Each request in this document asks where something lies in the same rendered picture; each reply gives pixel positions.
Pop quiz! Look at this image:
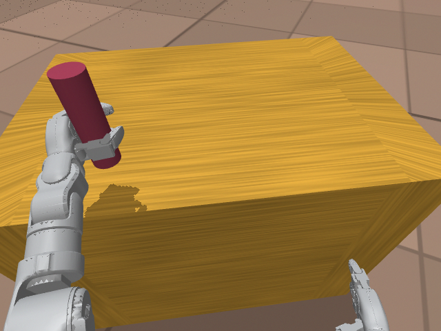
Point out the left robot hand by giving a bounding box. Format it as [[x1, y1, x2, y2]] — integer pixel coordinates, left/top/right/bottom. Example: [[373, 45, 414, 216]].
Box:
[[45, 102, 124, 164]]

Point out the right robot hand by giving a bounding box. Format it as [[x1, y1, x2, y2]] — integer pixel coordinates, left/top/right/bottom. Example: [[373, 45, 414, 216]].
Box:
[[336, 259, 390, 331]]

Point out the can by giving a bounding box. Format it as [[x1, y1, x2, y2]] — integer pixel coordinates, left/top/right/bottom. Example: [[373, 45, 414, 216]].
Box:
[[47, 62, 121, 169]]

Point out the left robot arm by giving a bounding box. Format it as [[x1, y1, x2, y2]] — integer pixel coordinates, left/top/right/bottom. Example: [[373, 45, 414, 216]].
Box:
[[3, 152, 95, 331]]

